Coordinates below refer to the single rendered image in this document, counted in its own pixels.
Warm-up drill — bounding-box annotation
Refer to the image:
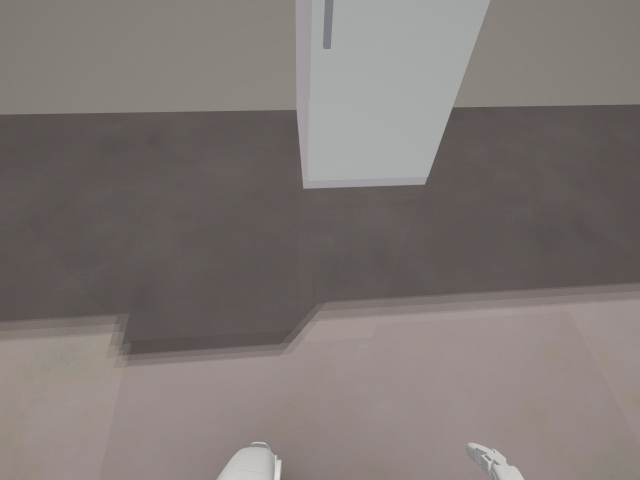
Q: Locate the robot right hand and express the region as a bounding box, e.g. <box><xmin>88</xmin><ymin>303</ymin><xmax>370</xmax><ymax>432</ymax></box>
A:
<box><xmin>466</xmin><ymin>443</ymin><xmax>524</xmax><ymax>480</ymax></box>

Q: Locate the left robot shin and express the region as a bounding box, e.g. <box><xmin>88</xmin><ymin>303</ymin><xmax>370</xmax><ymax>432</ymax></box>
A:
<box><xmin>250</xmin><ymin>442</ymin><xmax>271</xmax><ymax>451</ymax></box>

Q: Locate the fridge door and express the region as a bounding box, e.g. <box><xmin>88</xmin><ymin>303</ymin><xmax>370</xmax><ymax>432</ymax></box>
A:
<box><xmin>309</xmin><ymin>0</ymin><xmax>490</xmax><ymax>181</ymax></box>

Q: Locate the robot left thigh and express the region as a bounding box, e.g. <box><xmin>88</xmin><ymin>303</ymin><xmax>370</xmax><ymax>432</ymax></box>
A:
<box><xmin>217</xmin><ymin>447</ymin><xmax>282</xmax><ymax>480</ymax></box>

